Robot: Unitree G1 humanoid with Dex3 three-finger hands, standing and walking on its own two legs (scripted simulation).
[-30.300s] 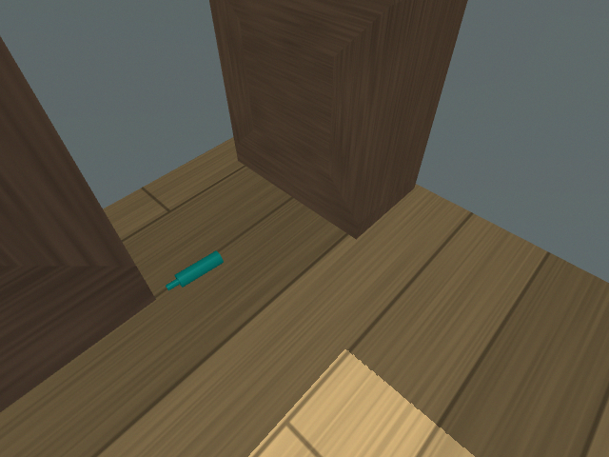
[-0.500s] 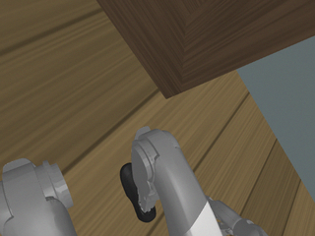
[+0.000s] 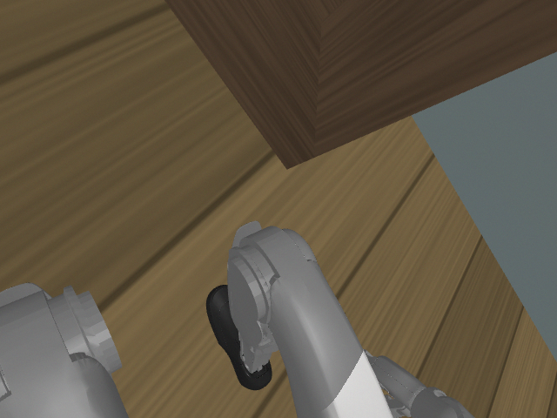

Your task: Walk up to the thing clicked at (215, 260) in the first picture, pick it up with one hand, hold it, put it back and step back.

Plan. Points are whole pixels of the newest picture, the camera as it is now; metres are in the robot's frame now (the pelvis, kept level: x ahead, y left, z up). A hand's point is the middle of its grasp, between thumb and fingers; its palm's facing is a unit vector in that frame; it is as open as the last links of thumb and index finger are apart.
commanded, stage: close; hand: left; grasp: from above
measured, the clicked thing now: out of the picture +0.41 +0.43 -0.28
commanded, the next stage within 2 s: settle in 1.30 s
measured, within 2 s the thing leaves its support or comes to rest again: leaves its support in 1.72 s
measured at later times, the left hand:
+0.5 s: hand out of the picture +0.40 +0.40 -0.25, palm faces -0.39 -0.26 -0.88, open 11.8 cm
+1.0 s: hand out of the picture +0.41 +0.39 -0.25, palm faces -0.37 -0.24 -0.90, open 8.9 cm
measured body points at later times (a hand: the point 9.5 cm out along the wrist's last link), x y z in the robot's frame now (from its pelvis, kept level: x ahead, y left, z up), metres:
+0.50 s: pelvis +0.00 +0.00 +0.00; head +0.26 +0.16 +0.33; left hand +0.42 +0.41 -0.20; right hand +0.10 -0.24 -0.05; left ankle +0.07 +0.13 -0.27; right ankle +0.12 -0.12 -0.27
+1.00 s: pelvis +0.00 +0.00 +0.00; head +0.26 +0.16 +0.32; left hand +0.43 +0.40 -0.20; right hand +0.09 -0.24 -0.05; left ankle +0.07 +0.13 -0.27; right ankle +0.11 -0.12 -0.27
